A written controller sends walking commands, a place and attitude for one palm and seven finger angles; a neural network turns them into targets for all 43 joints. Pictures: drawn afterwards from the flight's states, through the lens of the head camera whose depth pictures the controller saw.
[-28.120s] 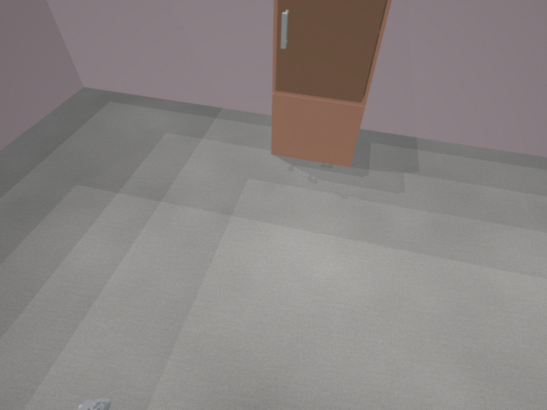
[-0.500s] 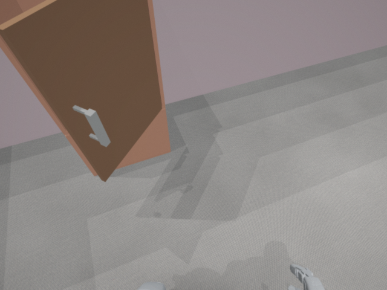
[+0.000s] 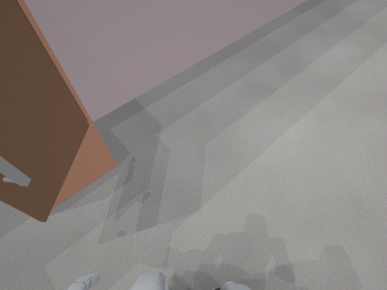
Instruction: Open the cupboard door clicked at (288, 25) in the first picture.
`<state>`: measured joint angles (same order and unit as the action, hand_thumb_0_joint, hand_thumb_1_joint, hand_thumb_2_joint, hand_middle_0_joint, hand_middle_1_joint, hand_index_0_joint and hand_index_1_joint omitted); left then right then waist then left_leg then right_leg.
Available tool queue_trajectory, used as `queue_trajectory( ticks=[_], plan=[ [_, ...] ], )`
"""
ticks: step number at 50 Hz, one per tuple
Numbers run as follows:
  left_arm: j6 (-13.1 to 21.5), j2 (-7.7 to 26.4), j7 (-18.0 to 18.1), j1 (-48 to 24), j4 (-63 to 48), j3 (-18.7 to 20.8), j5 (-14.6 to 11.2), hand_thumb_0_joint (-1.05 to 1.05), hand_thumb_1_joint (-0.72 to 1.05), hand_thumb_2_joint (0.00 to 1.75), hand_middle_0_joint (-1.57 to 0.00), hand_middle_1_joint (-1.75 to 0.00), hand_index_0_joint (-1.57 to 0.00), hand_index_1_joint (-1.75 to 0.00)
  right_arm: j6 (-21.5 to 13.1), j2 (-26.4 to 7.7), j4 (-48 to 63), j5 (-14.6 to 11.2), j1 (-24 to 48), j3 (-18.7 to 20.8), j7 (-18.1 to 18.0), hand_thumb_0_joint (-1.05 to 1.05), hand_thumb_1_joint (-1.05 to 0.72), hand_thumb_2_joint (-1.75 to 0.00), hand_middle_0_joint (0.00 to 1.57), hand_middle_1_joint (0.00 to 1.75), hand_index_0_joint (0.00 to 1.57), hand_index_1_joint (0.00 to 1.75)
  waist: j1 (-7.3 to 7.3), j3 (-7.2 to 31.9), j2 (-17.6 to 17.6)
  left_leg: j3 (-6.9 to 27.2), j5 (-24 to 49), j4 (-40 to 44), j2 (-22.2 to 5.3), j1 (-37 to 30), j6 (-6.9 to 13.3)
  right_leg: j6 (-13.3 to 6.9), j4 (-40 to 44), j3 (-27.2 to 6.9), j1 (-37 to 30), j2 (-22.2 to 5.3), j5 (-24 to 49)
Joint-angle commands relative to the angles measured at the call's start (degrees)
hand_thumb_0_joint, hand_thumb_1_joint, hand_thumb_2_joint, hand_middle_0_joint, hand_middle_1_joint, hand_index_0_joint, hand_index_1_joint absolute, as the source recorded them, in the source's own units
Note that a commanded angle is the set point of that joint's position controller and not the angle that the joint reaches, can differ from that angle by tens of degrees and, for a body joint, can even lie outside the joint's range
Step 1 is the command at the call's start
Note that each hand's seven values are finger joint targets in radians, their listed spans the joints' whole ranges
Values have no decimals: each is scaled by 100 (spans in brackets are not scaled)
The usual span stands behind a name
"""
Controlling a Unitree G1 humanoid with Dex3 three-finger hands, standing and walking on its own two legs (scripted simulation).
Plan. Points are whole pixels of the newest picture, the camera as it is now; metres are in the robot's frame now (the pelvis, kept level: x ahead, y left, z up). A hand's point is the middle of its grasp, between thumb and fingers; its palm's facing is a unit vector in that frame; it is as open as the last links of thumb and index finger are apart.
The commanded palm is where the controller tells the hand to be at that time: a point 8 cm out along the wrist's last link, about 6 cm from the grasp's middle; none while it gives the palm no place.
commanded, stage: walk to a spot facing it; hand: left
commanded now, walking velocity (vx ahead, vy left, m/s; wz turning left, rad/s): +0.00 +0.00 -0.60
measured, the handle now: (0, 169) +0.36 +0.50 -0.04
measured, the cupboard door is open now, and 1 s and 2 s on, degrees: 43 43 43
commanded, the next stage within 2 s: turn to face it in 1.64 s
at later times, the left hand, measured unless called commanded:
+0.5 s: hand (146, 257) +0.20 +0.13 -0.15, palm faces -0.28 -0.93 -0.24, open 7.3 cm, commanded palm none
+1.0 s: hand (206, 176) +0.42 -0.01 -0.15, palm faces -0.59 -0.79 -0.18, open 7.4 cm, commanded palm none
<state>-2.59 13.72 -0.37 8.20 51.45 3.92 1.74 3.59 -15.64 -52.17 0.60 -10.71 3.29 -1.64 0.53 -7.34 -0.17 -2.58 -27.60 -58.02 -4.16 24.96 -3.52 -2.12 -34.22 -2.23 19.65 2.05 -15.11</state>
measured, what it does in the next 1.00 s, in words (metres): walks ahead, turning right: left foot, then right foot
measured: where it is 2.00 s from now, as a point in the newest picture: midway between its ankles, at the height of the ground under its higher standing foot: (282, 215)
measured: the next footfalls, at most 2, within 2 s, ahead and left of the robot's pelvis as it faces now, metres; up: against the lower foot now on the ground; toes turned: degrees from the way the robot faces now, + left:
left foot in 0.14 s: +0.06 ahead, +0.14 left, +0.00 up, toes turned -2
right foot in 0.40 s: +0.04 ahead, -0.14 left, +0.00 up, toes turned -20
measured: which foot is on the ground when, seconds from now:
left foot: up 0.00-0.12, down 0.14-0.40, up 0.42-0.70, down 0.72-1.00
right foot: down 0.00-0.12, up 0.14-0.38, down 0.40-0.72, up 0.74-1.00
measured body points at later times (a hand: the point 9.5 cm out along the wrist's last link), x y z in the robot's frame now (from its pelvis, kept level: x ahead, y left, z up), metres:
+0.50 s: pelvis +0.05 -0.04 +0.00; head +0.08 -0.06 +0.44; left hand +0.21 +0.18 -0.14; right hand -0.01 -0.29 -0.15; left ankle +0.05 +0.12 -0.67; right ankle +0.01 -0.13 -0.73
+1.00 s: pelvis +0.21 -0.11 +0.01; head +0.26 -0.13 +0.46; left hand +0.45 +0.03 -0.13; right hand +0.06 -0.28 -0.13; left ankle +0.24 +0.04 -0.73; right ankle +0.20 -0.25 -0.69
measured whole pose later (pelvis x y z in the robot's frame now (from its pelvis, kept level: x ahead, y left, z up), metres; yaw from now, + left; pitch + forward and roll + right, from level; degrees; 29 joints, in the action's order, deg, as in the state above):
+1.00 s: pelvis +0.21 -0.11 +0.01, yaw -36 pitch +2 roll +0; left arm -0.4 13.0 -3.9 6.6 53.8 4.6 1.9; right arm -3.2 -10.0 -56.7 2.4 -21.8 1.0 -0.5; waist 1.2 -4.0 0.7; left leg -12.3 -17.1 -22.5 -7.0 6.4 -2.9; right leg -0.9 -47.8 5.0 31.8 -4.0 -15.3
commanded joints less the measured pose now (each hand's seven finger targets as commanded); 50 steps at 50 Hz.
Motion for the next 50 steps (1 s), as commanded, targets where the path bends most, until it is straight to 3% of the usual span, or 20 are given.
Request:
queue_trajectory(
  ticks=[1, 4, 5, 6, 7, 11, 16, 18, 20, 21, 23, 26, 31, 34, 35, 36, 37, 40, 43, 50],
  plan=[
    [82, 1207, 83, -8, -428, 287, 7, 0, 90, 90, -20, -30, -20, -30, -220, -192, 383, -24, -326, 48, 14, 0, -90, -90, 20, 30, 20, 30, -26, 949, 784, 8, 313, 1254, 176, -493, 38, -869, 1358, -1783, -336, -1305, 854],
    [47, 1052, 59, -204, -425, 261, -46, 0, 90, 90, -20, -30, -20, -30, -293, -246, 264, -30, -809, 48, -27, 0, -90, -90, 20, 30, 20, 30, 225, 951, 705, 82, 1010, 2740, 215, -1415, 104, -495, 1085, -1788, 212, -988, 328],
    [20, 848, 38, -241, -520, 219, -96, 0, 90, 90, -20, -30, -20, -30, -358, -513, 210, 10, -1029, 86, -66, 0, -90, -90, 20, 30, 20, 30, 308, 1013, 15, 659, 800, 3643, -277, -1939, 310, -223, 601, -1469, 790, -554, -209],
    [5, 474, -27, -124, -629, 139, -155, 0, 90, 90, -20, -30, -20, -30, -408, -1100, 261, 121, -1071, 181, -91, 0, -90, -90, 20, 30, 20, 30, 285, 896, -1758, 2369, 648, 4444, -1763, -2186, 850, 152, -794, -482, 1607, 253, -1258],
    [46, 635, -89, -286, -748, 162, -109, 0, 90, 90, -20, -30, -20, -30, -407, -1284, 403, 135, -977, 207, -157, 0, -90, -90, 20, 30, 20, 30, 249, 813, -1453, 2848, 1035, 4682, -2535, -1518, 1395, 302, -2073, -43, 1457, 76, -1886],
    [53, 384, -218, -291, -536, 163, -65, 0, 90, 90, -20, -30, -20, -30, -465, -747, 433, 187, -518, 60, -121, 0, -90, -90, 20, 30, 20, 30, -26, 821, -1121, 723, 3459, 3854, -1500, -1759, 1028, 457, -2618, 271, 1297, -337, -1275],
    [175, 222, -326, -595, -586, 66, -53, 0, 90, 90, -20, -30, -20, -30, -459, -905, 164, 181, -1064, 159, -28, 0, -90, -90, 20, 30, 20, 30, 299, 912, -1271, -13, 2527, 3479, -1440, -2010, 803, 273, -446, 1016, 336, -104, -1267],
    [231, 438, -299, 208, -283, 164, -37, 0, 90, 90, -20, -30, -20, -30, -449, -883, 221, 129, -842, 170, 17, 0, -90, -90, 20, 30, 20, 30, -143, 1066, -729, -475, 1702, 2438, -1163, -1007, 454, 69, 784, 1044, -1374, 11, -345],
    [285, 1648, -101, 1593, 118, 452, -68, 0, 90, 90, -20, -30, -20, -30, -448, -301, 846, 17, 298, 26, 101, 0, -90, -90, 20, 30, 20, 30, -967, 930, 2059, -712, -1287, -424, -40, 2020, -41, -1147, 2032, -2873, -2988, -2484, -206],
    [312, 1604, -36, 1594, 83, 417, -107, 0, 90, 90, -20, -30, -20, -30, -459, -490, 933, 36, 567, 54, 110, 0, -90, -90, 20, 30, 20, 30, -924, 623, 1221, 117, -850, -809, -268, 2312, 1, -1468, 2080, -2999, -2572, -2564, -753],
    [357, 1151, 30, 798, -88, 317, -52, 0, 90, 90, -20, -30, -20, -30, -462, -506, 715, 67, 457, 122, 137, 0, -90, -90, 20, 30, 20, 30, -443, 376, 1326, 296, -73, -687, -435, 1855, -41, -1187, 2109, -2368, -1571, -2010, -1148],
    [463, 1033, 6, 480, -132, 279, -20, 0, 90, 90, -20, -30, -20, -30, -441, -237, 523, 71, 245, 119, 230, 0, -90, -90, 20, 30, 20, 30, -138, 345, 747, 58, 642, 178, -280, 855, -76, -1020, 2106, -1521, -753, -1584, -490],
    [491, 1077, -69, 566, -7, 299, -17, 0, 90, 90, -20, -30, -20, -30, -558, -147, 556, 48, 196, 121, 263, 0, -90, -90, 20, 30, 20, 30, -102, 353, 773, -147, 1025, 1627, 116, -87, -13, -922, 1995, -1492, -538, -1293, -684],
    [466, 886, -75, 342, -11, 291, -43, 0, 90, 90, -20, -30, -20, -30, -684, -322, 297, 44, -603, 154, 157, 0, -90, -90, 20, 30, 20, 30, 322, 641, 300, -208, 1401, 2910, 215, -1839, 33, -610, 1136, -1245, 167, -889, -562],
    [459, 607, -106, 273, -82, 234, -58, 0, 90, 90, -20, -30, -20, -30, -741, -714, 68, 92, -1388, 230, 66, 0, -90, -90, 20, 30, 20, 30, 688, 932, -527, 540, 595, 3407, -357, -2844, 229, -387, -87, -818, 815, -407, -542],
    [449, 179, -160, 449, -200, 134, -126, 0, 90, 90, -20, -30, -20, -30, -783, -1390, -67, 246, -2142, 370, 17, 0, -90, -90, 20, 30, 20, 30, 870, 1326, -2248, 2924, -500, 4253, -2191, -3647, 893, -1, -2274, 210, 2036, 352, -1878],
    [499, 370, -206, 41, -432, 156, -91, 0, 90, 90, -20, -30, -20, -30, -725, -1384, -41, 209, -2213, 307, -51, 0, -90, -90, 20, 30, 20, 30, 825, 1080, -1286, 3716, -1059, 4772, -2706, -3116, 1374, -29, -3150, -126, 2311, -77, -1804],
    [495, 301, -290, -25, -185, 185, 17, 0, 90, 90, -20, -30, -20, -30, -792, -596, 140, 192, -1151, 79, 11, 0, -90, -90, 20, 30, 20, 30, 236, 262, -950, 2065, 151, 4762, -1988, -1755, 1064, 44, -4033, -56, 2413, -696, -500],
    [369, -1, -366, 33, -146, 66, 16, 0, 90, 90, -20, -30, -20, -30, -883, -424, -52, 142, -1252, 4, -6, 0, -90, -90, 20, 30, 20, 30, 81, 605, -938, 348, 2512, 4455, -1450, -2158, 867, 181, -3074, 306, 2094, -739, -112],
    [334, -10, -359, -623, -246, 11, 3, 0, 90, 90, -20, -30, -20, -30, -743, -483, -324, 178, -1426, 47, 78, 0, -90, -90, 20, 30, 20, 30, 152, 431, -843, -544, 2161, 4356, -1495, -1541, 807, 62, -580, 967, 410, -464, 207]
  ],
)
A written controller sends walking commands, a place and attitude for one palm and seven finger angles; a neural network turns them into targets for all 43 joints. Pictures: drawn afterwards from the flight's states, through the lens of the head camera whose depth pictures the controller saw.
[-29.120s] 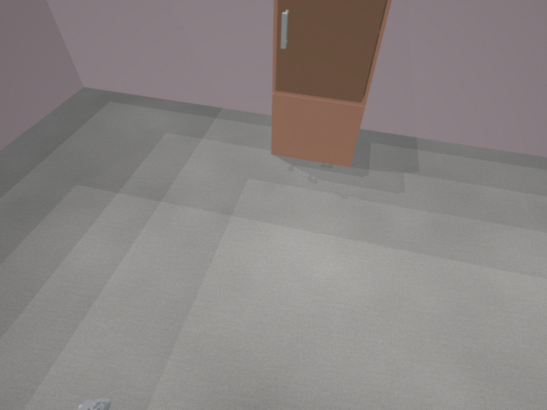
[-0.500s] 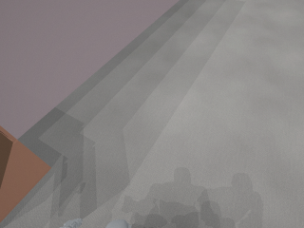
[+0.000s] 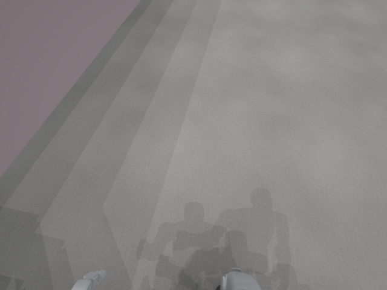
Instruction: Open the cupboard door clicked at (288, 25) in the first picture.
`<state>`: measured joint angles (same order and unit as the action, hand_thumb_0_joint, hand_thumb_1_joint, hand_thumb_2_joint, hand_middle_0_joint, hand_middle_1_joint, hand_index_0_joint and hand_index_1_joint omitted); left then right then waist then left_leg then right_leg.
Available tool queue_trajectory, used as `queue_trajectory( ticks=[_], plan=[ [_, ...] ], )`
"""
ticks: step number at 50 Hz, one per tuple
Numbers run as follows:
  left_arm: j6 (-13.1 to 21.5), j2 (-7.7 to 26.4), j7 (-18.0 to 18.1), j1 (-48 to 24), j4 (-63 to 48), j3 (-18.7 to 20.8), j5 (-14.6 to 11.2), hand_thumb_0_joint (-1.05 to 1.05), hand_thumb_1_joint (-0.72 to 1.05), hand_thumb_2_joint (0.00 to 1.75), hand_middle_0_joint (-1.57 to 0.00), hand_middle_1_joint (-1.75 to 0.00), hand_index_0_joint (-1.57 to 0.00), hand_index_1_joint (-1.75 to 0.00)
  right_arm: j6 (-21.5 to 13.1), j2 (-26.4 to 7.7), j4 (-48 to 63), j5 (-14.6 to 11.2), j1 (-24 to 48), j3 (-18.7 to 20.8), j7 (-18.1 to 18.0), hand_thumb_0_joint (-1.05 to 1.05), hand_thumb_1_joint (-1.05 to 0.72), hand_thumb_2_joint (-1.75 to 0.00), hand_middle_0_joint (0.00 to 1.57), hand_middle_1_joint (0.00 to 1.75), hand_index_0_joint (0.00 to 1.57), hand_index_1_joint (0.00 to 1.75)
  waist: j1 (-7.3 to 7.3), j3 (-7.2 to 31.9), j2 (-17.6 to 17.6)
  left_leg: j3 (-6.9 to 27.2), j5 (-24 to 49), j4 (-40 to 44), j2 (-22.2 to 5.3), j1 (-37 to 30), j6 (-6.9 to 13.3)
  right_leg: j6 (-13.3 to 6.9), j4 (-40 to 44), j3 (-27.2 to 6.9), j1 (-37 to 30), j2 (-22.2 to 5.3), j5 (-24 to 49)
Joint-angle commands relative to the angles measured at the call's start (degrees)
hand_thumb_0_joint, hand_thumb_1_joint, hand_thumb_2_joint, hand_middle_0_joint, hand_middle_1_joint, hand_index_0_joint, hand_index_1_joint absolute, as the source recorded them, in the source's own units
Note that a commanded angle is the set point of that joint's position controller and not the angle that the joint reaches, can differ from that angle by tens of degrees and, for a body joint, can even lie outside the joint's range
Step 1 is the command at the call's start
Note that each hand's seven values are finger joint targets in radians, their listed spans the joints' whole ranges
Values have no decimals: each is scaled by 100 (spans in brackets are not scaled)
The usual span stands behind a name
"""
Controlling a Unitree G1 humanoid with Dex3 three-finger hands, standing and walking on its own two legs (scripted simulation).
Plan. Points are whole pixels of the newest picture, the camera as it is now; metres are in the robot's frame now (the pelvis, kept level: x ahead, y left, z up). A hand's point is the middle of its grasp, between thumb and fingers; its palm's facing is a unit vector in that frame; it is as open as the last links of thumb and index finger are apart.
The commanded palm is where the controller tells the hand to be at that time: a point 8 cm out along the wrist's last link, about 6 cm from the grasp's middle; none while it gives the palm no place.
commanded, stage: walk to a spot facing it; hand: left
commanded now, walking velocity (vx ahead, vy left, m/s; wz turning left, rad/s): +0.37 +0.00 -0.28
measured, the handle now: out of the picture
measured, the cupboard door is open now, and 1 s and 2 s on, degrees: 43 43 43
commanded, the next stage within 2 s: turn to face it in 0.64 s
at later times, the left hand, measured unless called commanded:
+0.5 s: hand (139, 242) +0.25 +0.15 -0.19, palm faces -0.02 -0.98 -0.18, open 7.2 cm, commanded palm none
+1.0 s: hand (179, 145) +0.56 +0.07 -0.17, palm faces -0.03 -0.98 -0.20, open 7.3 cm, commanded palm none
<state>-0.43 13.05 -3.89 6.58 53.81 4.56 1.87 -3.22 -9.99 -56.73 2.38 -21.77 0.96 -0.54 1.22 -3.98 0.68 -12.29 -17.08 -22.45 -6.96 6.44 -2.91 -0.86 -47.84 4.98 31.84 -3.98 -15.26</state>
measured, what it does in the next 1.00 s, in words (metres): walks ahead: right foot, then left foot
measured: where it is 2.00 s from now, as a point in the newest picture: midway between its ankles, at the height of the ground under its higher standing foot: (227, 210)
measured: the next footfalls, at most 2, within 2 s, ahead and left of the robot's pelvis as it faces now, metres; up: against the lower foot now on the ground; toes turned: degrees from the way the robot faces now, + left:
right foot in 0.10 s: +0.16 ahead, -0.13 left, +0.00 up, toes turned -9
left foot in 0.50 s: +0.39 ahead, +0.08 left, +0.00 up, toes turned +2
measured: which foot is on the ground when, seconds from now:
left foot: down 0.00-0.10, up 0.12-0.48, down 0.50-0.84, up 0.86-1.00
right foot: up 0.00-0.08, down 0.10-0.50, up 0.52-0.82, down 0.84-1.00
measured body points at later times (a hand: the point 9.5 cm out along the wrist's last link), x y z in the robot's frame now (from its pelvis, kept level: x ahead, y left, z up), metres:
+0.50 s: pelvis +0.25 -0.04 -0.02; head +0.28 -0.02 +0.43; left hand +0.25 +0.21 -0.18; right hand +0.33 -0.28 -0.15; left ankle +0.35 +0.07 -0.75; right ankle +0.13 -0.12 -0.74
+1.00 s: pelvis +0.45 -0.11 -0.01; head +0.49 -0.11 +0.44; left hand +0.56 +0.12 -0.15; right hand +0.40 -0.34 -0.16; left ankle +0.42 +0.02 -0.68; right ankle +0.45 -0.21 -0.74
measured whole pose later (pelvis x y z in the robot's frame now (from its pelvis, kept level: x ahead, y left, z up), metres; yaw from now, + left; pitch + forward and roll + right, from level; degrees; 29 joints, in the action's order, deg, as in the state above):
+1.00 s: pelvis +0.45 -0.11 -0.01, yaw -2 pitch +1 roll +1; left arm 2.9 9.3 0.8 8.1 57.6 3.4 1.3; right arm 1.8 -9.9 -63.2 0.7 -18.4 2.6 -0.3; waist 2.3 -3.4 0.5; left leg -5.1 -27.4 -58.1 -4.6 24.3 -2.1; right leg -1.2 -31.2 12.6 15.2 -5.6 -16.0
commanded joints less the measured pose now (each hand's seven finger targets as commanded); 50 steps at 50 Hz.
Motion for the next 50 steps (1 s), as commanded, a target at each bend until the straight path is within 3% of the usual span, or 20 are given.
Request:
queue_trajectory(
  ticks=[1, 3, 4, 5, 7, 11, 19, 21, 23, 24, 25, 26, 29, 33, 39, 40, 41, 42, 45, 50],
  plan=[
    [125, 125, 5, -305, -428, -30, -11, 0, 90, 90, -20, -30, -20, -30, -35, -1085, 127, -3, -254, 276, -28, 0, -90, -90, 20, 30, 20, 30, -47, 113, -907, 363, 1259, 568, -1191, 341, 689, -115, 967, 340, -1195, 221, 189],
    [206, 470, 74, 849, -20, 72, 5, 0, 90, 90, -20, -30, -20, -30, -11, -1052, 97, -64, -126, 235, -6, 0, -90, -90, 20, 30, 20, 30, -646, 630, -320, -50, 2193, -1182, -768, 957, 424, -349, 1531, 357, -3175, 454, 161],
    [280, 1091, 182, 1876, 256, 240, 30, 0, 90, 90, -20, -30, -20, -30, -32, -755, 215, -161, -1, 182, 70, 0, -90, -90, 20, 30, 20, 30, -1108, 1229, 918, -469, 1227, -3088, -253, 2365, 180, -854, 2024, -1364, -4744, -796, -557],
    [281, 1614, 270, 2405, 397, 358, -88, 0, 90, 90, -20, -30, -20, -30, -62, -550, 494, -228, 300, 173, 32, 0, -90, -90, 20, 30, 20, 30, -1201, 1458, 1852, 83, -1943, -4802, 378, 3532, 43, -1486, 3024, -3681, -5154, -2175, 153],
    [263, 1213, 381, 1536, 218, 228, -134, 0, 90, 90, -20, -30, -20, -30, -39, -670, 411, -174, 759, 274, 2, 0, -90, -90, 20, 30, 20, 30, -777, 641, 1047, 1076, -1013, -5396, -171, 3856, 80, -1435, 3219, -3085, -3819, -1902, 144],
    [388, 554, 406, 566, 73, 43, -68, 0, 90, 90, -20, -30, -20, -30, 170, -314, -64, -69, 151, 239, 57, 0, -90, -90, 20, 30, 20, 30, 3, 280, 551, 878, -283, -3708, -273, 2331, -29, -1047, 3497, -1247, -1953, -1100, 772],
    [528, 566, 376, 1092, 503, 45, -72, 0, 90, 90, -20, -30, -20, -30, 44, -273, 312, -99, 1151, 273, 196, 0, -90, -90, 20, 30, 20, 30, -174, 41, 346, 733, 481, -1602, 11, 2237, 80, -996, 3448, -1199, -2676, -1039, 1159],
    [517, 625, 379, 1131, 576, 46, -97, 0, 90, 90, -20, -30, -20, -30, -1, -357, 288, -95, 1140, 278, 185, 0, -90, -90, 20, 30, 20, 30, -86, 8, 382, 535, 607, -1142, 203, 1807, 148, -869, 3170, -1031, -2757, -951, 1615],
    [504, 564, 382, 1045, 569, 33, -125, 0, 90, 90, -20, -30, -20, -30, -67, -614, -13, -53, 303, 334, 109, 0, -90, -90, 20, 30, 20, 30, 362, 353, -93, 532, 787, -550, 351, 180, 336, -637, 1826, -637, -2132, -603, 2436],
    [487, 350, 358, 1102, 469, 12, -131, 0, 90, 90, -20, -30, -20, -30, -96, -1068, -223, 11, -505, 462, 52, 0, -90, -90, 20, 30, 20, 30, 636, 867, -991, 1830, 628, -287, -542, -1128, 752, -360, 338, -372, -1066, -49, 1625],
    [498, 137, 304, 1199, 307, -67, -171, 0, 90, 90, -20, -30, -20, -30, -72, -1619, -341, 60, -1226, 553, 0, 0, -90, -90, 20, 30, 20, 30, 760, 1259, -2061, 3705, 485, 465, -1987, -1890, 1421, -155, -1629, 84, 97, 634, -1444],
    [501, 239, 335, 783, 174, -51, -96, 0, 90, 90, -20, -30, -20, -30, 1, -1499, -349, 20, -1074, 510, -28, 0, -90, -90, 20, 30, 20, 30, 716, 1016, -1349, 4058, -190, 750, -2182, -1346, 1590, -231, -2477, -503, 495, 420, -1667],
    [413, 143, 224, 514, 212, -23, -36, 0, 90, 90, -20, -30, -20, -30, -100, -813, -48, -15, 5, 338, -57, 0, -90, -90, 20, 30, 20, 30, 187, -12, -713, 2691, -409, 1164, -1641, 251, 1139, -101, -2586, -682, 680, -227, -472],
    [228, -180, 170, 703, 251, -77, -35, 0, 90, 90, -20, -30, -20, -30, -153, -808, -111, -43, 202, 294, -49, 0, -90, -90, 20, 30, 20, 30, -77, 241, -782, 949, 1098, 1089, -1084, 554, 946, 48, -470, -235, -342, -280, -167],
    [279, 15, 205, 986, 388, -50, -9, 0, 90, 90, -20, -30, -20, -30, 50, -818, -228, -81, 240, 294, -5, 0, -90, -90, 20, 30, 20, 30, -270, 217, -569, 542, 645, 51, -622, 1040, 654, 78, 1527, 402, -2114, 213, 654],
    [332, 295, 243, 1409, 532, 15, -10, 0, 90, 90, -20, -30, -20, -30, 53, -681, -229, -127, 274, 245, 0, 0, -90, -90, 20, 30, 20, 30, -494, 412, -168, 371, 375, -670, -294, 1478, 456, 14, 1825, 23, -2958, -70, 946],
    [405, 861, 315, 1947, 699, 128, 18, 0, 90, 90, -20, -30, -20, -30, 50, -367, -169, -179, 219, 182, 39, 0, -90, -90, 20, 30, 20, 30, -717, 732, 1174, 5, -749, -2069, 353, 2458, 202, -397, 2288, -1439, -3887, -1321, 1319],
    [382, 1283, 351, 2298, 743, 167, -55, 0, 90, 90, -20, -30, -20, -30, 113, -368, -41, -211, 191, 201, 19, 0, -90, -90, 20, 30, 20, 30, -802, 1074, 1760, 400, -2329, -3443, 507, 2597, 168, -980, 3112, -2473, -3900, -2387, 1315],
    [306, 655, 516, 1150, 454, 24, -53, 0, 90, 90, -20, -30, -20, -30, 214, -406, -113, -189, 588, 244, -24, 0, -90, -90, 20, 30, 20, 30, -427, 347, 1398, 1175, -1344, -4411, -14, 2767, 129, -947, 3148, -1418, -2675, -2119, 1906],
    [299, 549, 543, 614, 222, 38, -40, 0, 90, 90, -20, -30, -20, -30, 373, -21, -188, -163, 369, 164, 93, 0, -90, -90, 20, 30, 20, 30, -85, 451, 694, 623, -671, -2787, 147, 1880, 14, -587, 2759, 221, -2188, -1716, 2830]
  ],
)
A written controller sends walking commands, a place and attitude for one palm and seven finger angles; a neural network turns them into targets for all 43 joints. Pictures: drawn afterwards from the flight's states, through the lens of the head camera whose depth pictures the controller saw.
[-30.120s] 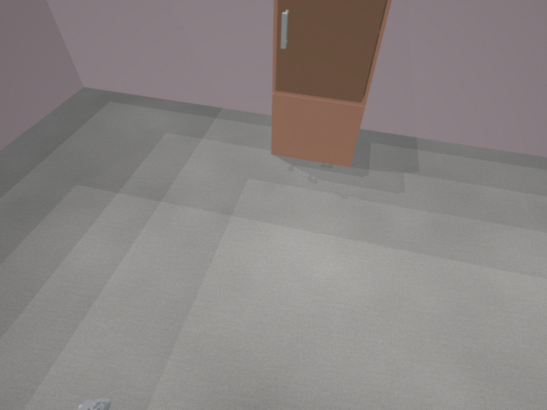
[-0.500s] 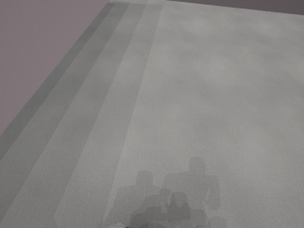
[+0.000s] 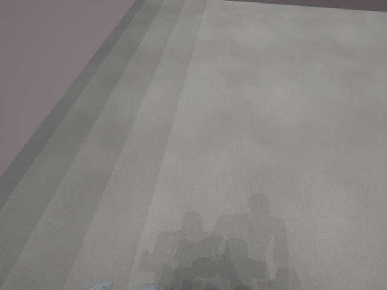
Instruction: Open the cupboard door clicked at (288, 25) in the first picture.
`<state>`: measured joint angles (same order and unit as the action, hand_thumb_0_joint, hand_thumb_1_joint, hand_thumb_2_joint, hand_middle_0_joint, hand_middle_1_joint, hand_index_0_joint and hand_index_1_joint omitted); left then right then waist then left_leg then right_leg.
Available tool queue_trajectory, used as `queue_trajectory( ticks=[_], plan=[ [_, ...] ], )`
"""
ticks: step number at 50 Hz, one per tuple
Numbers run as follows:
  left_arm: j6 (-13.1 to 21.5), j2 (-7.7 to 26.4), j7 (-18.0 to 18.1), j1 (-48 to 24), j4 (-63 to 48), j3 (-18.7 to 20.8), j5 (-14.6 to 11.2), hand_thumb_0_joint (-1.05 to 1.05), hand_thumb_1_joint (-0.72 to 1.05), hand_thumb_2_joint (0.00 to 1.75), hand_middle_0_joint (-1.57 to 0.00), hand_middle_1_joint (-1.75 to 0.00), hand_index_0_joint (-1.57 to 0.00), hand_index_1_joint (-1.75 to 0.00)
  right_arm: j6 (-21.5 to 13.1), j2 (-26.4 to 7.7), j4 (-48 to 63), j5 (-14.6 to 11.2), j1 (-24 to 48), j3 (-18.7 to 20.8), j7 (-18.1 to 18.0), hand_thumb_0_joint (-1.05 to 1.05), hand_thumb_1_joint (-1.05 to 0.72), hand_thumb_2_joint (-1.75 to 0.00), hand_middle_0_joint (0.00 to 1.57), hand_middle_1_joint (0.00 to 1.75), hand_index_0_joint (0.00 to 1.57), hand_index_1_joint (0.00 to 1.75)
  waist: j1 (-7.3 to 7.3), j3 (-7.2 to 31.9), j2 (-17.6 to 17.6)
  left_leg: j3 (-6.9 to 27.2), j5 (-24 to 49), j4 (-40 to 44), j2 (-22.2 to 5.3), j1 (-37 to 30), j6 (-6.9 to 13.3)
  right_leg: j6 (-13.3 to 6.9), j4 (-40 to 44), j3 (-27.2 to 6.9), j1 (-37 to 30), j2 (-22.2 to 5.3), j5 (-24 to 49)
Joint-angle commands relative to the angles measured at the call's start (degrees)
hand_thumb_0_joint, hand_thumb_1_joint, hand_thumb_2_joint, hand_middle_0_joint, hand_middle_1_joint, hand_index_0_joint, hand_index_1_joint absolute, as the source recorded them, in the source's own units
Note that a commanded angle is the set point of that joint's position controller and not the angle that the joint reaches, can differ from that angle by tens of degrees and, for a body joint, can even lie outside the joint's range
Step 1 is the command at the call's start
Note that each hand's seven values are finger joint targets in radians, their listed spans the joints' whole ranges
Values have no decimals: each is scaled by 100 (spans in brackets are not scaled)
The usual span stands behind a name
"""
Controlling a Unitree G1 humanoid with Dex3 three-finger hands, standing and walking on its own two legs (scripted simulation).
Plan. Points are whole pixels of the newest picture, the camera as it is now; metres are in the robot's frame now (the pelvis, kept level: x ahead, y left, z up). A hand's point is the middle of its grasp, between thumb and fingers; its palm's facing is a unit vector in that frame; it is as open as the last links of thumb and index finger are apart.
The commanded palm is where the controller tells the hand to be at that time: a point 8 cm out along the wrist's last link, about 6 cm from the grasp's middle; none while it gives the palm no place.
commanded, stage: turn to face it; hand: left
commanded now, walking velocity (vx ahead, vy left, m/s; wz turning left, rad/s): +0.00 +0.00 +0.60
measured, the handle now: out of the picture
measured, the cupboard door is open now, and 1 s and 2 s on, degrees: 43 43 43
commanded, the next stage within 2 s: none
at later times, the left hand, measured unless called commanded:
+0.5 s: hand out of the picture +0.15 +0.20 -0.16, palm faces +0.29 -0.91 -0.29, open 7.3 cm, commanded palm none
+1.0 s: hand out of the picture +0.05 +0.17 -0.18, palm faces +0.61 -0.76 -0.25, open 7.4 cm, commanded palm none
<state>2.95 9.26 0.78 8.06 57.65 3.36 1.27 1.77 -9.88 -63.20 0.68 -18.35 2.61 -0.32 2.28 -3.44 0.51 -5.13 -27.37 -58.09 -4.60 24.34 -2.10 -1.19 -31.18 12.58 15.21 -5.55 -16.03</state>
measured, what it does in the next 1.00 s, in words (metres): walks ahead, turning left: left foot, then right foot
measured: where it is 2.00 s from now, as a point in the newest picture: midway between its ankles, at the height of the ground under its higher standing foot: outside the picture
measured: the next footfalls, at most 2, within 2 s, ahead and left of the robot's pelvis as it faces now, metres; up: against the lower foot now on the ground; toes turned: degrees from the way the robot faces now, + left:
left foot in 0.14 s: +0.12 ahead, +0.12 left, +0.00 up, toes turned +14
right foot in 0.48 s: +0.16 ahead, -0.15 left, +0.00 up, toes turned +13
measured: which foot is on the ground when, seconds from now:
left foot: up 0.00-0.12, down 0.14-0.48, up 0.50-0.82, down 0.84-1.00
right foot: down 0.00-0.14, up 0.16-0.46, down 0.48-0.84, up 0.86-1.00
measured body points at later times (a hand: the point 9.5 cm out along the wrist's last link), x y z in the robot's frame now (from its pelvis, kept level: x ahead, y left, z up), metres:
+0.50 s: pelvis +0.09 -0.04 -0.01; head +0.14 -0.04 +0.44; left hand +0.13 +0.24 -0.14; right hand +0.24 -0.27 -0.16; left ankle +0.08 +0.11 -0.73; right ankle +0.13 -0.16 -0.74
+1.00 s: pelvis +0.13 -0.05 +0.00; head +0.17 +0.01 +0.44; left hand +0.02 +0.21 -0.16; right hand +0.37 -0.18 -0.13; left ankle +0.06 +0.04 -0.74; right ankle +0.17 -0.18 -0.66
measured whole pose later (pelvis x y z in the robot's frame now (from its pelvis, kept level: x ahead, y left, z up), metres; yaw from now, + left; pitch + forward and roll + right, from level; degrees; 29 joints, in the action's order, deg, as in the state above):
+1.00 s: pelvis +0.13 -0.05 +0.00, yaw +36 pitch +2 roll +0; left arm -3.3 14.8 0.5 9.9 53.1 4.2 0.9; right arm 1.9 -12.6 -50.5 1.2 -6.5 2.3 0.1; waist -1.0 -6.5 2.4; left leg -1.5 -17.1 -32.1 0.3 16.9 1.1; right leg 5.0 -64.4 2.5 27.8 -5.3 -27.1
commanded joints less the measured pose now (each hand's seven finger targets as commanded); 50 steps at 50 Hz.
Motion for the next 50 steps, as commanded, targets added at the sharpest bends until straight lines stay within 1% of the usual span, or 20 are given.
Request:
queue_trajectory(
  ticks=[1, 5, 6, 7, 8, 14, 18, 22, 23, 24, 25, 28, 35, 39, 40, 41, 42, 43, 47, 50],
  plan=[
    [-55, 945, 82, 421, -204, 189, 24, 0, 90, 90, -20, -30, -20, -30, -118, -9, 515, 16, 51, -2, 87, 0, -90, -90, 20, 30, 20, 30, -189, 387, 690, -185, 489, 1104, -36, 57, -62, -516, 981, -442, -611, -1533, 2865],
    [-146, 1039, 72, 343, -334, 221, -44, 0, 90, 90, -20, -30, -20, -30, -128, -346, 707, 61, -72, 74, 138, 0, -90, -90, 20, 30, 20, 30, -30, 593, 374, -373, 1777, 2719, 148, -952, 37, -126, -57, -34, -490, -1327, 2294],
    [-200, 954, 59, 321, -439, 212, -70, 0, 90, 90, -20, -30, -20, -30, -151, -742, 714, 91, -388, 174, 125, 0, -90, -90, 20, 30, 20, 30, 150, 806, -592, 371, 2985, 3149, -309, -1608, 292, 165, -965, 120, 89, -985, 1285],
    [-255, 650, 41, 268, -680, 148, -129, 0, 90, 90, -20, -30, -20, -30, -169, -1374, 777, 147, -675, 324, 71, 0, -90, -90, 20, 30, 20, 30, 296, 869, -2210, 2520, 4882, 3610, -1787, -2127, 1198, 595, -2329, 92, 1437, -145, -1949],
    [-311, 757, 68, -136, -905, 106, -52, 0, 90, 90, -20, -30, -20, -30, -123, -1581, 748, 133, -825, 355, -17, 0, -90, -90, 20, 30, 20, 30, 442, 959, -1519, 3092, 4373, 3780, -2199, -1926, 1651, 502, -3234, -794, 1574, 63, -2542],
    [-366, 662, -3, -58, -774, 142, -56, 0, 90, 90, -20, -30, -20, -30, -218, -1280, 1185, 96, 333, 278, -125, 0, -90, -90, 20, 30, 20, 30, -90, 934, -848, 1585, 4636, 3479, -1134, -1744, 1133, 609, -3028, -1195, 1663, 70, -1004],
    [-409, 674, -2, -64, -932, 131, -62, 0, 90, 90, -20, -30, -20, -30, -121, -1428, 1313, 110, 577, 375, -55, 0, -90, -90, 20, 30, 20, 30, -75, 852, -970, 1666, 3785, 3526, -953, -1308, 1092, 575, -1724, -1012, 902, 310, -1003],
    [-330, 922, 9, 694, -863, 209, -47, 0, 90, 90, -20, -30, -20, -30, -10, -1420, 1572, 46, 1164, 429, -6, 0, -90, -90, 20, 30, 20, 30, -446, 796, -760, 1654, 2416, 2981, -454, -224, 685, 491, 331, -846, -709, 412, 215],
    [-272, 1384, 58, 940, -873, 293, 37, 0, 90, 90, -20, -30, -20, -30, 12, -1092, 1699, -15, 1214, 395, 36, 0, -90, -90, 20, 30, 20, 30, -567, 752, 598, 1097, 921, 1990, 189, 711, 282, 185, 1358, -2009, -1305, -705, 66],
    [-269, 1867, 83, 893, -966, 352, 85, 0, 90, 90, -20, -30, -20, -30, 11, -834, 1876, -14, 1330, 349, 85, 0, -90, -90, 20, 30, 20, 30, -638, 572, 1970, 414, -811, 403, 837, 1218, -58, -541, 1837, -3441, -1044, -2216, 547],
    [-268, 1838, 92, 743, -1062, 294, 48, 0, 90, 90, -20, -30, -20, -30, 59, -1019, 1865, 32, 1275, 374, 121, 0, -90, -90, 20, 30, 20, 30, -543, 468, 1404, 744, -758, -728, 544, 992, 40, -859, 1752, -3215, -299, -2371, 257],
    [-231, 1153, 103, 34, -1182, 116, -1, 0, 90, 90, -20, -30, -20, -30, 169, -922, 1560, 58, 1163, 358, 171, 0, -90, -90, 20, 30, 20, 30, -76, 156, 1303, 672, 328, -1581, 201, 1110, -137, -467, 1326, -1700, -144, -1355, 1525],
    [-172, 1480, 116, 980, -849, 219, 27, 0, 90, 90, -20, -30, -20, -30, 74, -604, 1665, -14, 1690, 130, 216, 0, -90, -90, 20, 30, 20, 30, -523, 761, 988, -106, 98, 1246, 418, 493, -169, -499, 422, -903, -1901, -1448, 4609],
    [-196, 1578, 79, 838, -806, 279, 10, 0, 90, 90, -20, -30, -20, -30, 32, -749, 1643, -14, 1406, 154, 194, 0, -90, -90, 20, 30, 20, 30, -328, 814, 1109, -289, 746, 2503, 529, -506, 5, -260, -150, -559, -1503, -1446, 4514],
    [-199, 1612, 61, 708, -848, 292, -35, 0, 90, 90, -20, -30, -20, -30, 12, -904, 1561, 11, 1065, 190, 181, 0, -90, -90, 20, 30, 20, 30, -96, 939, 935, -307, 1373, 3032, 530, -1196, 88, -81, -609, -340, -1111, -1398, 4245],
    [-215, 1485, 34, 591, -955, 281, -72, 0, 90, 90, -20, -30, -20, -30, -30, -1285, 1454, 54, 596, 304, 165, 0, -90, -90, 20, 30, 20, 30, 178, 1262, 93, 351, 2923, 3284, -111, -2435, 385, 225, -1568, -123, -54, -1166, 2958],
    [-250, 1039, -14, 372, -1220, 160, -108, 0, 90, 90, -20, -30, -20, -30, -44, -1980, 1403, 94, 165, 491, 128, 0, -90, -90, 20, 30, 20, 30, 430, 1299, -1805, 2703, 5448, 3407, -1889, -3237, 1407, 667, -2977, -95, 1765, -243, -1716],
    [-358, 1128, 45, 34, -1403, 128, -26, 0, 90, 90, -20, -30, -20, -30, 6, -2092, 1271, 33, -120, 485, 86, 0, -90, -90, 20, 30, 20, 30, 460, 1244, -1211, 2714, 5631, 3397, -2230, -2964, 1788, 586, -3533, -911, 2048, -178, -2276],
    [-454, 1042, 14, 60, -1048, 173, -38, 0, 90, 90, -20, -30, -20, -30, -76, -1534, 1484, 54, 785, 330, -77, 0, -90, -90, 20, 30, 20, 30, -52, 690, -926, 1732, 4845, 3520, -1106, -1939, 1223, 655, -3671, -1288, 1865, -98, -1007],
    [-475, 988, -18, 143, -1033, 169, -47, 0, 90, 90, -20, -30, -20, -30, -106, -1524, 1491, 58, 863, 320, -56, 0, -90, -90, 20, 30, 20, 30, -157, 664, -872, 1594, 4349, 3592, -873, -1702, 1129, 661, -3048, -1211, 1514, 33, -821]
  ],
)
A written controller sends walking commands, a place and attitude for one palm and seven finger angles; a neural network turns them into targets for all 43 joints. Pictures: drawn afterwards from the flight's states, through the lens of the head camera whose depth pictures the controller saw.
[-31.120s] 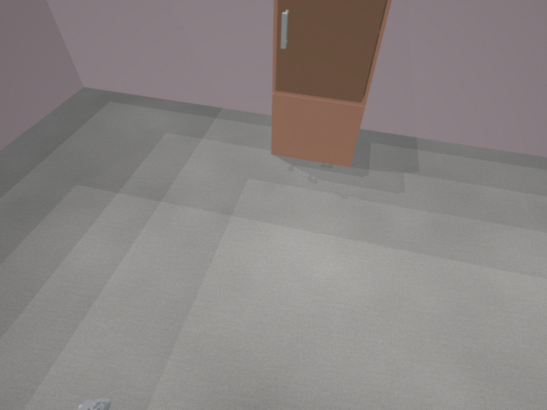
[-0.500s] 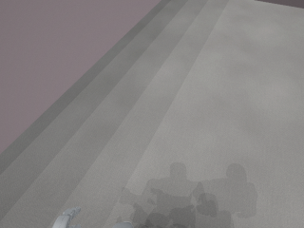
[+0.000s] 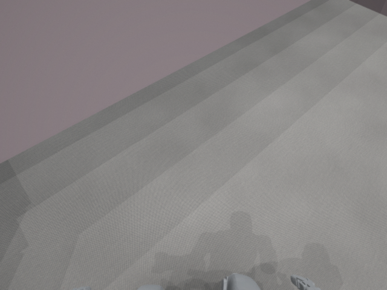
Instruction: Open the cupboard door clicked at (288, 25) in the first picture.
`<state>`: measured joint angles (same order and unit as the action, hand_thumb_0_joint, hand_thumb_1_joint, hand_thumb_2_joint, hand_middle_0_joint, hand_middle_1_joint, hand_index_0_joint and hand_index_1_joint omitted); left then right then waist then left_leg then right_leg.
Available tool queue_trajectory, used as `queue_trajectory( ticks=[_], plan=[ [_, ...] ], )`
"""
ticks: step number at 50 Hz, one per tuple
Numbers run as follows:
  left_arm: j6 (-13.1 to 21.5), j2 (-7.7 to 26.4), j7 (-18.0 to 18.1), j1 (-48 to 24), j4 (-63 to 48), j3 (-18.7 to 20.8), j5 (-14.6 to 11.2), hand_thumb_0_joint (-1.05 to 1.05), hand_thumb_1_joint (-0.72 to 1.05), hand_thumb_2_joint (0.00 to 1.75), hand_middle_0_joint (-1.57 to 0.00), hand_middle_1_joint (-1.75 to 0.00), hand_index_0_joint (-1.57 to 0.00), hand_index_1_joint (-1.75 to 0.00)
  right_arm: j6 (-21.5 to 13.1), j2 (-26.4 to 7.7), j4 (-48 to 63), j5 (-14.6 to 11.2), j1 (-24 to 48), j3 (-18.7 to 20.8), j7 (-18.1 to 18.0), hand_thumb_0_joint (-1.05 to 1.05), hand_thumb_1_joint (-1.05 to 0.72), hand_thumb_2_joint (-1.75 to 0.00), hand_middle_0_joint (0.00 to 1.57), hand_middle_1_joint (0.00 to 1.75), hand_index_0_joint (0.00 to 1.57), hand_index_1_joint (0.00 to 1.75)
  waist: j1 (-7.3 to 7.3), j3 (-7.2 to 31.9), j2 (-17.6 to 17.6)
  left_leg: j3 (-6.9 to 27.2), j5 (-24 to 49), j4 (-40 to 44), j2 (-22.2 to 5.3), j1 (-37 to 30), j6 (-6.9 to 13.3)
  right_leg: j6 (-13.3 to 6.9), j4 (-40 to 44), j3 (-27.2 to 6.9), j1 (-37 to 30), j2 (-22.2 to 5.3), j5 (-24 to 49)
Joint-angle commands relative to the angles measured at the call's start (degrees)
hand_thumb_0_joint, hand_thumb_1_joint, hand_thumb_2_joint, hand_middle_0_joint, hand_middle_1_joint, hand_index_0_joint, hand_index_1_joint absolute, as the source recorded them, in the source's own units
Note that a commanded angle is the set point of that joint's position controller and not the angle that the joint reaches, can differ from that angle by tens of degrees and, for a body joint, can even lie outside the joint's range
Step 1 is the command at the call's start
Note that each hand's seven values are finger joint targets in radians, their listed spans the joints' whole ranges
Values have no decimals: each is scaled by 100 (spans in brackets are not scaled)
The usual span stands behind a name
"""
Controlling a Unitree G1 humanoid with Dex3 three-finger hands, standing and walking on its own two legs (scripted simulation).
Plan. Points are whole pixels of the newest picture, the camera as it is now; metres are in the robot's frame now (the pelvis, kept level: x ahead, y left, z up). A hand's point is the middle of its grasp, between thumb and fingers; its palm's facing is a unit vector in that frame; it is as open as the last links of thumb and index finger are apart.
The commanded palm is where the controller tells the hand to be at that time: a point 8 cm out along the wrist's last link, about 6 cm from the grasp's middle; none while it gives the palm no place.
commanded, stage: turn to face it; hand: left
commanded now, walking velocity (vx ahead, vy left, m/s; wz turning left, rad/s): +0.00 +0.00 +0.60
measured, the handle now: out of the picture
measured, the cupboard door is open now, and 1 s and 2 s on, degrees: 43 43 43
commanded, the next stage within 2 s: none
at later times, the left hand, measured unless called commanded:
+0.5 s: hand out of the picture +0.04 +0.14 -0.15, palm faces +0.30 -0.93 -0.23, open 7.4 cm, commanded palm none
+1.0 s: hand out of the picture +0.02 +0.16 -0.15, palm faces +0.57 -0.76 -0.31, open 7.4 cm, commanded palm none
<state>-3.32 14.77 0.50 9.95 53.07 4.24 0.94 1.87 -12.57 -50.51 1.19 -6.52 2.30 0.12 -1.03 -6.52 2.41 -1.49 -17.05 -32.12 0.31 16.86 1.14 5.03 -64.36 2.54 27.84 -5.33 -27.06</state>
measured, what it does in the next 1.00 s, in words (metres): steps on the spot, turning left: right foot, then left foot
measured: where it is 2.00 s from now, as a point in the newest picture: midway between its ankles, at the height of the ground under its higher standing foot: outside the picture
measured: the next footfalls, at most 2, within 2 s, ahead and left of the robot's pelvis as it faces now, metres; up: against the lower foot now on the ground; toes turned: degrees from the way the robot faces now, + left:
right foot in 0.20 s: +0.07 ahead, -0.16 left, +0.00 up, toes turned +4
left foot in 0.60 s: +0.00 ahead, +0.07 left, +0.00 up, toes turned +28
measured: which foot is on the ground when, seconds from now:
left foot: down 0.00-0.20, up 0.22-0.58, down 0.60-0.96, up 0.98-1.00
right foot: up 0.00-0.18, down 0.20-0.60, up 0.62-0.94, down 0.96-1.00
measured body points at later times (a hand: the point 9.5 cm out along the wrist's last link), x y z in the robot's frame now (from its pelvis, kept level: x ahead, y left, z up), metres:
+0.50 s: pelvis +0.02 -0.06 +0.01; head +0.08 -0.05 +0.45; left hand +0.02 +0.19 -0.13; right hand +0.18 -0.29 -0.14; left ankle -0.04 +0.06 -0.69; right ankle +0.03 -0.16 -0.73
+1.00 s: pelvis +0.05 -0.09 -0.01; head +0.11 -0.07 +0.44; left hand -0.01 +0.20 -0.13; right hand +0.26 -0.26 -0.16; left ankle -0.04 +0.04 -0.71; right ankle +0.11 -0.18 -0.73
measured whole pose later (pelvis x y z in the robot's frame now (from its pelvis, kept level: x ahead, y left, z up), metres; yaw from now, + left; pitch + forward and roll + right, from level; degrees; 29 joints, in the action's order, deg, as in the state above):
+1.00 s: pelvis +0.05 -0.09 -0.01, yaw +36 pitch +2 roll +1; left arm -0.5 13.3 0.6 7.8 49.1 3.4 1.1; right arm 4.1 -14.2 -52.7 0.9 -9.7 4.4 0.4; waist 0.8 -5.5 -2.1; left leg 6.4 -25.4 -44.0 1.9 22.8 -1.9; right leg 0.5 -35.2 3.2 17.7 -2.3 -18.9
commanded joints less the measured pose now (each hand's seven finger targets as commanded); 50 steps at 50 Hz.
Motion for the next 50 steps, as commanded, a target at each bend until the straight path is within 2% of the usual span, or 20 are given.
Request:
queue_trajectory(
  ticks=[1, 6, 8, 9, 10, 11, 15, 23, 27, 28, 29, 30, 32, 36, 45, 46, 47, 48, 49, 50],
  plan=[
    [146, 409, 8, -91, -601, 81, -12, 0, 90, 90, -20, -30, -20, -30, -113, -1254, 213, 13, -319, 367, -89, 0, -90, -90, 20, 30, 20, 30, 178, 934, -1117, 1259, 3128, 1025, -1323, -886, 801, 38, 520, -182, 167, 58, 285],
    [200, 365, 2, -80, -719, 54, -38, 0, 90, 90, -20, -30, -20, -30, -42, -1323, 262, 38, -167, 450, -63, 0, -90, -90, 20, 30, 20, 30, 138, 960, -1265, 1623, 2563, 785, -1182, -350, 713, -44, 2180, 41, -860, 430, 366],
    [278, 455, 17, 334, -641, 85, -42, 0, 90, 90, -20, -30, -20, -30, -17, -1288, 330, -8, 36, 468, -54, 0, -90, -90, 20, 30, 20, 30, -98, 1046, -1125, 1604, 2140, 358, -910, 142, 450, -94, 3417, 122, -1822, 488, 1248],
    [354, 799, 55, 659, -605, 157, 7, 0, 90, 90, -20, -30, -20, -30, -15, -1042, 405, -67, 60, 446, -24, 0, -90, -90, 20, 30, 20, 30, -256, 1125, -388, 1284, 1016, -315, -493, 855, 113, -255, 4296, -524, -2674, -168, 1664],
    [395, 1362, 120, 785, -574, 271, 95, 0, 90, 90, -20, -30, -20, -30, -25, -578, 536, -92, -23, 373, 8, 0, -90, -90, 20, 30, 20, 30, -298, 1141, 1531, 215, -1539, -1861, 431, 1896, -373, -957, 4763, -2287, -3136, -1961, 2492],
    [373, 1444, 129, 763, -629, 203, 50, 0, 90, 90, -20, -30, -20, -30, 4, -776, 587, -45, 25, 385, 30, 0, -90, -90, 20, 30, 20, 30, -323, 1059, 1288, 451, -2091, -3212, 172, 1728, -308, -1468, 4730, -2275, -2334, -2481, 2736],
    [378, 611, 163, -161, -854, 12, 25, 0, 90, 90, -20, -30, -20, -30, 163, -612, 217, -23, -155, 352, 138, 0, -90, -90, 20, 30, 20, 30, 238, 671, 1094, 295, -735, -4030, -231, 1601, -493, -1085, 4480, -481, -1726, -1276, 3272],
    [404, 908, 151, 494, -554, 159, 70, 0, 90, 90, -20, -30, -20, -30, 104, -362, 303, -71, 305, 212, 177, 0, -90, -90, 20, 30, 20, 30, -136, 908, 865, -373, -1011, -1453, -144, 963, -489, -1213, 4061, 49, -2618, -1562, 4345],
    [363, 996, 100, 396, -485, 229, 19, 0, 90, 90, -20, -30, -20, -30, 33, -510, 250, -57, -115, 232, 145, 0, -90, -90, 20, 30, 20, 30, 113, 1052, 666, -545, -48, 77, -58, -192, -333, -859, 3352, 443, -2146, -1548, 3907],
    [329, 941, 73, 287, -524, 227, -20, 0, 90, 90, -20, -30, -20, -30, 9, -730, 191, -40, -458, 297, 144, 0, -90, -90, 20, 30, 20, 30, 341, 1137, 224, -320, 658, 655, -235, -977, -206, -590, 2759, 688, -1501, -1433, 3272],
    [284, 603, 35, 277, -672, 175, -44, 0, 90, 90, -20, -30, -20, -30, -25, -1322, 183, 14, -750, 447, 122, 0, -90, -90, 20, 30, 20, 30, 500, 1329, -1401, 1537, 2118, 935, -1554, -1856, 385, -154, 1515, 973, -126, -675, 1001],
    [240, 360, 41, -162, -959, 42, -25, 0, 90, 90, -20, -30, -20, -30, 8, -1750, 105, 33, -1134, 537, 60, 0, -90, -90, 20, 30, 20, 30, 737, 1150, -2067, 2658, 3478, 1195, -2583, -1729, 1211, -14, 511, 532, 719, -208, -1304],
    [164, 389, 69, -508, -864, 92, 9, 0, 90, 90, -20, -30, -20, -30, -24, -1559, 70, 44, -1002, 500, -85, 0, -90, -90, 20, 30, 20, 30, 608, 1062, -1523, 2341, 2652, 1185, -2117, -1256, 1144, -61, -278, -204, 915, -198, -553],
    [151, 426, -16, -33, -551, 112, 4, 0, 90, 90, -20, -30, -20, -30, -112, -1194, 219, 15, -302, 362, -111, 0, -90, -90, 20, 30, 20, 30, 168, 978, -1104, 1323, 2633, 1137, -1362, -916, 761, -4, 20, -237, 451, -65, 372],
    [234, 400, 18, 189, -657, 69, -57, 0, 90, 90, -20, -30, -20, -30, -8, -1280, 265, 19, -94, 461, -66, 0, -90, -90, 20, 30, 20, 30, 56, 1054, -1317, 1837, 2407, 613, -1051, -220, 642, -107, 2852, 44, -1341, 506, 680],
    [287, 495, 36, 460, -599, 104, -53, 0, 90, 90, -20, -30, -20, -30, 0, -1202, 321, -20, 30, 456, -62, 0, -90, -90, 20, 30, 20, 30, -119, 1088, -1053, 1747, 1988, 306, -830, 204, 429, -135, 3704, 41, -2016, 438, 1302],
    [364, 909, 90, 761, -553, 197, 20, 0, 90, 90, -20, -30, -20, -30, -4, -892, 396, -82, 3, 423, -31, 0, -90, -90, 20, 30, 20, 30, -254, 1219, 124, 1249, 598, -620, -276, 1124, 42, -384, 4584, -956, -2961, -580, 1631],
    [383, 1378, 127, 797, -562, 261, 86, 0, 90, 90, -20, -30, -20, -30, -23, -601, 566, -92, 55, 374, 5, 0, -90, -90, 20, 30, 20, 30, -297, 1051, 1649, 286, -1838, -2150, 510, 1893, -368, -1147, 4888, -2434, -2941, -2177, 2532],
    [383, 1256, 163, 704, -602, 216, 42, 0, 90, 90, -20, -30, -20, -30, 36, -846, 530, -37, 47, 426, 13, 0, -90, -90, 20, 30, 20, 30, -237, 981, 1248, 624, -1905, -3276, 137, 1690, -313, -1485, 4781, -2194, -2285, -2412, 2760],
    [370, 1014, 177, 392, -649, 166, 28, 0, 90, 90, -20, -30, -20, -30, 96, -756, 413, -26, 129, 429, 25, 0, -90, -90, 20, 30, 20, 30, -73, 776, 1196, 628, -1578, -3893, 4, 1768, -337, -1456, 4646, -1886, -2026, -1968, 2811]
  ],
)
